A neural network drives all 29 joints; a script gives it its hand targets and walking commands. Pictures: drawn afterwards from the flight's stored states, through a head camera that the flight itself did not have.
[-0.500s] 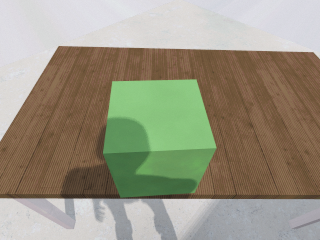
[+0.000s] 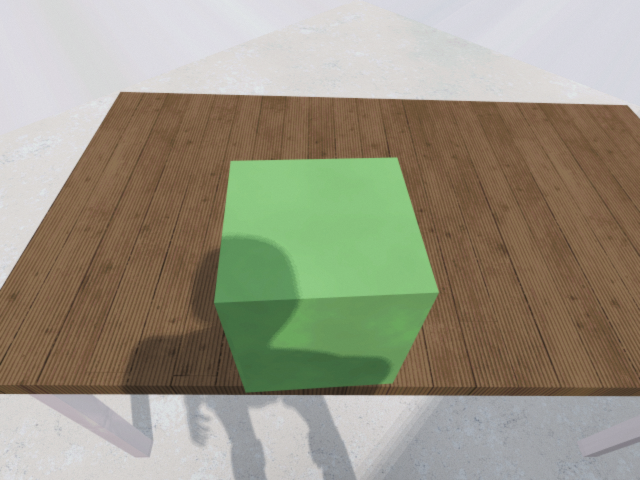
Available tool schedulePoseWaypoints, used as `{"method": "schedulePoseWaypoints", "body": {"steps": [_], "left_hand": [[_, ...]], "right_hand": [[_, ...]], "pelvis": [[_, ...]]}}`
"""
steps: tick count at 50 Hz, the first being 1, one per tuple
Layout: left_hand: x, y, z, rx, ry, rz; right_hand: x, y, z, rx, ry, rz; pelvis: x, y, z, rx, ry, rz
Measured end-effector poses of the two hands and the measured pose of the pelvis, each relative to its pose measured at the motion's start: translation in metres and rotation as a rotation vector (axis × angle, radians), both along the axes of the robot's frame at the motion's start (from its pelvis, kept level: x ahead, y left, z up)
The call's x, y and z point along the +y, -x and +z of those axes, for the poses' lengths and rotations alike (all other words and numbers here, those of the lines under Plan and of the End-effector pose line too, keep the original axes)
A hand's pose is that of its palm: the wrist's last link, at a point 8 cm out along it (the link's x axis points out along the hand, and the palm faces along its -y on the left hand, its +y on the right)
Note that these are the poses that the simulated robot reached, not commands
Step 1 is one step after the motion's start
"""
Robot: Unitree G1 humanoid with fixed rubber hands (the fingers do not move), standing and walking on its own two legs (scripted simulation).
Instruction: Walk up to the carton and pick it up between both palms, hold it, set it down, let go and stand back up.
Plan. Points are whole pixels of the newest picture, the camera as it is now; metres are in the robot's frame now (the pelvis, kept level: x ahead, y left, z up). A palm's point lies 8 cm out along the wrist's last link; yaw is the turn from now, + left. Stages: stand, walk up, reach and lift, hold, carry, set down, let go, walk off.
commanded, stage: stand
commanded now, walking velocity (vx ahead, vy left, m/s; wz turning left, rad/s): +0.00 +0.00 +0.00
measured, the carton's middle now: (317, 280) +0.35 +0.01 +0.03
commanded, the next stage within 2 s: none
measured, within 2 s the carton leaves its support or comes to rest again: neither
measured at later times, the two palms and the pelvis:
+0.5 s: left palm out of the picture -0.03 +0.19 -0.15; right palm out of the picture -0.05 -0.19 -0.15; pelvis +0.00 +0.00 +0.00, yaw +0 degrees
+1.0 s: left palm out of the picture -0.02 +0.19 -0.15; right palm out of the picture -0.05 -0.19 -0.15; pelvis +0.01 +0.00 +0.00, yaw +0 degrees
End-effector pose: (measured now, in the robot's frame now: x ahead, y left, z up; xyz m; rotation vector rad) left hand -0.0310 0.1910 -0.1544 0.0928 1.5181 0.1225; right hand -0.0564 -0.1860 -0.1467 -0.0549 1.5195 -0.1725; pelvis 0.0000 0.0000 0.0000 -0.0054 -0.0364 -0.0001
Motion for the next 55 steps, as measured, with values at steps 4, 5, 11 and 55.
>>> {"method": "schedulePoseWaypoints", "body": {"steps": [4,5,11,55], "left_hand": [[0.001,-0.001,0.0,-0.004,0.0,-0.004],[0.001,-0.001,0.0,-0.005,0.0,-0.004],[0.003,-0.004,0.0,-0.014,-0.003,-0.006],[0.002,-0.009,0.001,-0.026,-0.008,-0.009]], "right_hand": [[0.0,-0.001,0.0,-0.006,0.001,0.004],[0.0,-0.001,0.0,-0.007,0.002,0.004],[-0.001,-0.003,0.0,-0.015,0.005,0.008],[-0.007,-0.008,0.0,-0.024,0.009,0.015]], "pelvis": [[0.001,0.0,0.0,0.0,0.001,0.001],[0.001,0.0,0.0,0.0,0.001,0.001],[0.001,-0.001,-0.001,0.001,0.002,0.002],[-0.002,-0.005,-0.001,0.003,0.003,0.005]]}}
